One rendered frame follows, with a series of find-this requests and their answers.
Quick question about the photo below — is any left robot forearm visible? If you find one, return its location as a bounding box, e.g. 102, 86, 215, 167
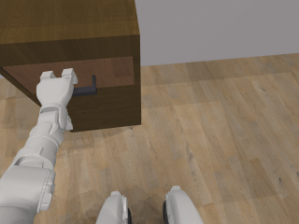
0, 104, 67, 190

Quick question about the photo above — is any robot right thigh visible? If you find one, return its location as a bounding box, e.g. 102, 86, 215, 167
165, 189, 205, 224

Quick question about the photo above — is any drawer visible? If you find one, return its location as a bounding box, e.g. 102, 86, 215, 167
3, 56, 135, 94

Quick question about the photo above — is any cabinet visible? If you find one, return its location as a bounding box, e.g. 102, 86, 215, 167
0, 0, 142, 133

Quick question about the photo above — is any left robot hand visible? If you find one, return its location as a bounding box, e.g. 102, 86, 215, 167
36, 68, 78, 131

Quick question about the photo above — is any handle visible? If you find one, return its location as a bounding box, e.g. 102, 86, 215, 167
71, 75, 97, 97

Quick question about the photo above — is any robot right shin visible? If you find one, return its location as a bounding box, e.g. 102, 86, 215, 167
167, 186, 181, 224

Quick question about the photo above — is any left robot upper arm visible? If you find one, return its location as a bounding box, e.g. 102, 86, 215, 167
0, 165, 56, 224

